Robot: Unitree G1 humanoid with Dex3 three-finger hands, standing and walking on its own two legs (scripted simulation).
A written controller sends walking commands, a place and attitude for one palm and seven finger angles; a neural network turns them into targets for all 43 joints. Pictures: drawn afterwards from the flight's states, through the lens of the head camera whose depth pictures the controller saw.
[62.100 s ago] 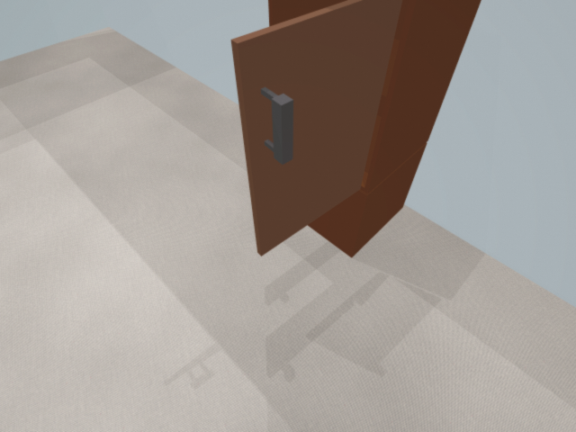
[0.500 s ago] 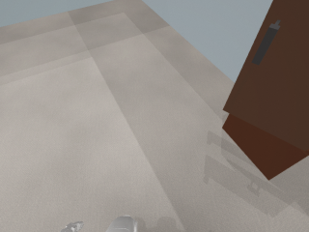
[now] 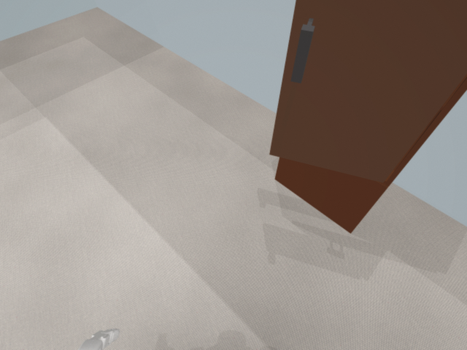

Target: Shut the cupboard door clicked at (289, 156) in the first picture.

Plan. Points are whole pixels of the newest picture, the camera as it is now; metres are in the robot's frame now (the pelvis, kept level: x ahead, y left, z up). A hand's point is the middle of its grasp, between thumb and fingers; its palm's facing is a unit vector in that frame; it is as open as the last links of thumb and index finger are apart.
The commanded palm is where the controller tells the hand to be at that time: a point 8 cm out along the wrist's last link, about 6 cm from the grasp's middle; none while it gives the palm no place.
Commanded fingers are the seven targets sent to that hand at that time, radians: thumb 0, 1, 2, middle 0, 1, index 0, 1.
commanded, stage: turn to face it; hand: left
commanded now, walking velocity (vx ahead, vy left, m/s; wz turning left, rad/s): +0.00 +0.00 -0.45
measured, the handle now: (303, 50) +0.76 -0.13 +0.10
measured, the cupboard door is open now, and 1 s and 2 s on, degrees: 25 25 25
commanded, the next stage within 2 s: take the last steps up to it in 0.42 s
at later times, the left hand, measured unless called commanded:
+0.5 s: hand out of the picture +0.14 +0.20 -0.17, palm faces -0.18 -0.97 -0.17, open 7.4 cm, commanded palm none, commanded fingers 0.00 0.90 0.90 -0.20 -0.30 -0.20 -0.30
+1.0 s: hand (170, 346) +0.15 +0.14 -0.17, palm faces -0.30 -0.94 -0.16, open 7.4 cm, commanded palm none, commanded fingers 0.00 0.90 0.90 -0.20 -0.30 -0.20 -0.30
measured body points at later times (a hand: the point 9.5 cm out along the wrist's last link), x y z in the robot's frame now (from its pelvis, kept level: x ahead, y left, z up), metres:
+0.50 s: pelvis +0.02 +0.03 +0.00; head +0.06 +0.05 +0.45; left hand +0.15 +0.25 -0.16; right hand +0.03 -0.23 -0.12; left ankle +0.05 +0.11 -0.73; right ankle -0.05 -0.11 -0.66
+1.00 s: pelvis +0.08 -0.03 +0.01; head +0.10 -0.03 +0.46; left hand +0.16 +0.18 -0.15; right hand +0.01 -0.28 -0.14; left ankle +0.15 +0.06 -0.69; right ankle -0.03 -0.11 -0.73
